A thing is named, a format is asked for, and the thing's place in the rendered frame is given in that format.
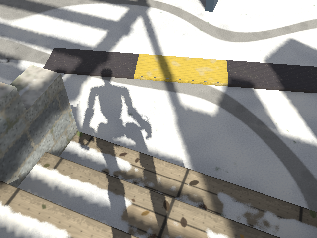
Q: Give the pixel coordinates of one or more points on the stairs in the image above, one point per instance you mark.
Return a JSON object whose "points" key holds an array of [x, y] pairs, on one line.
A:
{"points": [[98, 189]]}

